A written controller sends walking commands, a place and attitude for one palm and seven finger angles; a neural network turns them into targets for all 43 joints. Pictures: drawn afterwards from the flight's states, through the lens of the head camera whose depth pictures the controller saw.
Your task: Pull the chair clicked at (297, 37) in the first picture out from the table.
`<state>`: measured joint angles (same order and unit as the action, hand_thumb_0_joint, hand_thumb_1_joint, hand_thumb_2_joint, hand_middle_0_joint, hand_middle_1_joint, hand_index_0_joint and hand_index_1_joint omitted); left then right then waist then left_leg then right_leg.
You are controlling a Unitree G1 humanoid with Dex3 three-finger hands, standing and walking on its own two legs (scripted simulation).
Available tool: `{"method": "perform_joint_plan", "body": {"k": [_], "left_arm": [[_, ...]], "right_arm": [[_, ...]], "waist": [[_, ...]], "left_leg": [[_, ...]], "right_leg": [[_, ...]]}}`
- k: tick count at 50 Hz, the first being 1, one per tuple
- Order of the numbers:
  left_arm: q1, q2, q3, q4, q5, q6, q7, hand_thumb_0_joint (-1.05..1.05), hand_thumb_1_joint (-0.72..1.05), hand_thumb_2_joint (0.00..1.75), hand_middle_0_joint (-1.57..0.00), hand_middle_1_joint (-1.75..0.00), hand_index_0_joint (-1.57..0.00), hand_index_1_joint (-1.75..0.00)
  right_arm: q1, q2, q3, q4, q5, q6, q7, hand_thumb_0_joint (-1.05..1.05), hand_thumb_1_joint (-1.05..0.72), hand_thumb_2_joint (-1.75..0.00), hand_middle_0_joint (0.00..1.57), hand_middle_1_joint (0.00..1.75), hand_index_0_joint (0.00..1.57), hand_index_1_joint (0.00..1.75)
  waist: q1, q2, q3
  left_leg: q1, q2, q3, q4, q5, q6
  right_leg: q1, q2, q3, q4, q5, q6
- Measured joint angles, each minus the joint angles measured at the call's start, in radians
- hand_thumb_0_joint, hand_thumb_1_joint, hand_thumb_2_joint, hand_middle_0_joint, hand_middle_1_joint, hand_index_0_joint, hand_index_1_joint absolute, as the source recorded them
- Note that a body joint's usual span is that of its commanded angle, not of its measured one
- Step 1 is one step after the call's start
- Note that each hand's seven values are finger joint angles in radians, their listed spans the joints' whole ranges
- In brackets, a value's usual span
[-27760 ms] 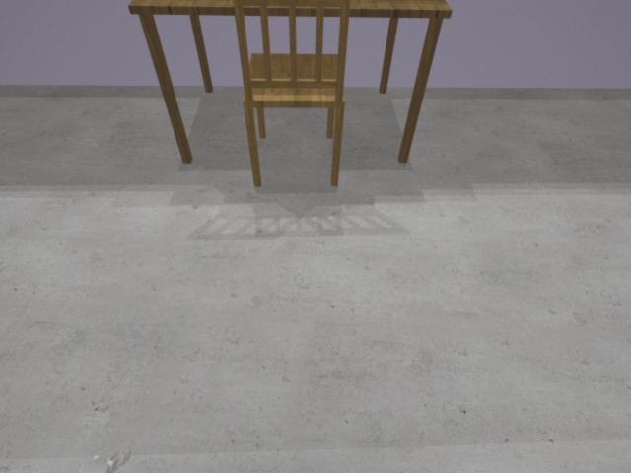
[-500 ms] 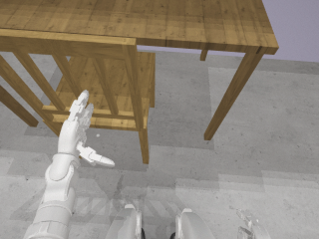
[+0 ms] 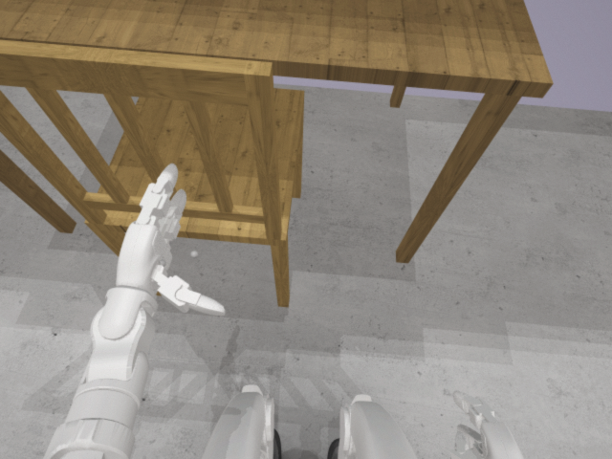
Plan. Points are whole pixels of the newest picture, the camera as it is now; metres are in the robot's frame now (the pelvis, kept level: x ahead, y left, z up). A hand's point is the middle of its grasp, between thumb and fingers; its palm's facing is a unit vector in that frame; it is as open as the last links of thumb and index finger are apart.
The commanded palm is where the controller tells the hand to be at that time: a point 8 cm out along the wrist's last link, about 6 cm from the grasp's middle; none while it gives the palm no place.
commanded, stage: aim the fingers beside a spindle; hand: left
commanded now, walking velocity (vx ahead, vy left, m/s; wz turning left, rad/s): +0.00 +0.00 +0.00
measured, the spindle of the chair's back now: (150, 157) +0.53 +0.25 +0.01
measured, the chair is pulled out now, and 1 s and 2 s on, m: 0.00 0.00 0.00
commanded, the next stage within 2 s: none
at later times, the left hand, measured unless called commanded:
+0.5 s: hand (201, 257) +0.36 +0.15 +0.01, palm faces -0.10 -0.99 -0.01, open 16.9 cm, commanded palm +0.35 +0.20 +0.03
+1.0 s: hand (204, 261) +0.35 +0.14 +0.02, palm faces -0.12 -0.99 -0.02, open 16.9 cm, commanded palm +0.35 +0.20 +0.03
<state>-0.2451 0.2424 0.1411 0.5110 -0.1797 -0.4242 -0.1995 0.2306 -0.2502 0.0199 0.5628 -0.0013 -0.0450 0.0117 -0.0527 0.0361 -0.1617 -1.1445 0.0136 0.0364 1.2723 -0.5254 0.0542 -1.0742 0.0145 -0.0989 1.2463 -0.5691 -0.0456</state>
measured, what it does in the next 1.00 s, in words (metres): stands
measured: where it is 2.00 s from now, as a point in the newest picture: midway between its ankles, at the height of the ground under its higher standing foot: outside the picture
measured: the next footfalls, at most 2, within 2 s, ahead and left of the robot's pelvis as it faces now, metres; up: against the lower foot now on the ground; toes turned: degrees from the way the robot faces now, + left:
none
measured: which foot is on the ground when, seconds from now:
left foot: down 0.00-1.00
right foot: down 0.00-1.00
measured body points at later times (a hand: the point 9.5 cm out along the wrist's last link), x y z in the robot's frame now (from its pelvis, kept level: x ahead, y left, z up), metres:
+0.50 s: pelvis +0.00 -0.01 +0.00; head +0.12 +0.00 +0.44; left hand +0.36 +0.20 +0.02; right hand +0.14 -0.26 -0.11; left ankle +0.04 +0.09 -0.62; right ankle +0.01 -0.10 -0.62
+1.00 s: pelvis +0.00 +0.00 +0.00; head +0.11 +0.01 +0.43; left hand +0.36 +0.19 +0.02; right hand +0.14 -0.25 -0.11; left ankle +0.04 +0.09 -0.62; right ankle +0.01 -0.10 -0.62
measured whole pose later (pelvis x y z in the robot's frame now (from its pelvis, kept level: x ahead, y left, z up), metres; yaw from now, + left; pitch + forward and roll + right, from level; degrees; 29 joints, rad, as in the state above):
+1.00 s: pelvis +0.00 +0.00 +0.00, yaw +0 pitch +22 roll -3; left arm -0.22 0.21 0.12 0.48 -0.17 -0.45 -0.20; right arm 0.21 -0.26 0.02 0.58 0.00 -0.07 0.00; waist -0.06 0.03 -0.16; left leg -1.15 0.01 0.03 1.28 -0.52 0.05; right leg -1.07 0.02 -0.11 1.25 -0.57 -0.05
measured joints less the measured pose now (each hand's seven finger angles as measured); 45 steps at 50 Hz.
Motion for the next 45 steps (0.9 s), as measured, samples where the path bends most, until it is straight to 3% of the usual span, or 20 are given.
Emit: {"method": "perform_joint_plan", "body": {"k": [6, 13, 20, 25, 30, 37, 45], "left_arm": [[-0.013, -0.03, -0.042, 0.017, 0.008, -0.001, -0.004, -0.02, -0.5, 0.3, -0.06, -0.08, -0.06, -0.08], [-0.029, -0.018, 0.014, 0.028, 0.029, -0.002, 0.028, -0.02, -0.49, 0.3, -0.06, -0.09, -0.06, -0.08], [-0.006, 0.009, 0.021, 0.017, -0.001, -0.006, -0.004, -0.02, -0.49, 0.3, -0.06, -0.09, -0.06, -0.08], [-0.009, -0.005, -0.003, 0.049, -0.013, 0.01, -0.032, -0.02, -0.5, 0.3, -0.06, -0.08, -0.06, -0.08], [0.016, -0.023, 0.002, 0.0, 0.002, -0.01, -0.017, -0.02, -0.5, 0.3, -0.06, -0.09, -0.06, -0.08], [0.02, 0.01, 0.038, -0.018, -0.003, -0.018, -0.009, -0.02, -0.49, 0.3, -0.06, -0.09, -0.06, -0.08], [0.029, -0.008, -0.012, 0.02, -0.024, 0.011, -0.046, -0.02, -0.5, 0.3, -0.06, -0.08, -0.06, -0.08]], "right_arm": [[0.004, -0.003, 0.003, 0.027, 0.003, -0.001, -0.007, 0.01, -0.91, -0.9, 0.2, 0.3, 0.2, 0.3], [-0.01, 0.001, -0.004, 0.005, -0.007, 0.004, -0.003, 0.01, -0.91, -0.9, 0.2, 0.3, 0.2, 0.3], [0.006, -0.004, -0.002, 0.01, 0.004, 0.009, -0.003, 0.01, -0.91, -0.9, 0.2, 0.3, 0.2, 0.3], [0.002, -0.008, 0.0, 0.015, 0.009, 0.002, -0.008, 0.01, -0.91, -0.9, 0.2, 0.3, 0.2, 0.3], [-0.014, -0.006, -0.006, 0.009, -0.001, -0.008, -0.01, 0.01, -0.91, -0.9, 0.2, 0.3, 0.2, 0.3], [-0.013, 0.001, -0.003, 0.008, 0.002, -0.002, -0.005, 0.01, -0.91, -0.9, 0.2, 0.3, 0.2, 0.3], [-0.009, -0.008, 0.002, 0.006, 0.01, -0.013, -0.012, 0.01, -0.91, -0.9, 0.2, 0.3, 0.2, 0.3]], "waist": [[0.003, -0.001, -0.009], [-0.021, -0.009, 0.0], [-0.002, -0.002, -0.007], [-0.001, -0.004, -0.009], [-0.01, -0.008, 0.001], [-0.004, -0.008, -0.007], [0.002, -0.001, -0.004]], "left_leg": [[0.009, -0.004, -0.003, -0.011, 0.002, 0.001], [-0.009, 0.004, 0.004, 0.006, -0.004, -0.003], [0.014, 0.003, 0.002, -0.013, 0.0, -0.006], [0.007, 0.0, -0.006, -0.01, 0.001, -0.007], [0.0, 0.004, -0.007, 0.002, -0.003, -0.008], [0.019, 0.005, -0.001, -0.009, -0.001, -0.008], [0.004, -0.001, -0.011, -0.001, 0.004, -0.003]], "right_leg": [[0.011, -0.003, -0.003, -0.011, 0.0, 0.001], [-0.014, 0.003, 0.004, 0.01, -0.004, -0.004], [0.009, 0.004, 0.004, -0.008, -0.002, -0.005], [0.006, 0.002, -0.004, -0.007, -0.003, -0.008], [0.0, 0.006, -0.005, 0.002, -0.004, -0.009], [0.014, 0.007, 0.002, -0.005, -0.001, -0.008], [0.008, 0.002, -0.009, -0.005, 0.002, -0.005]]}}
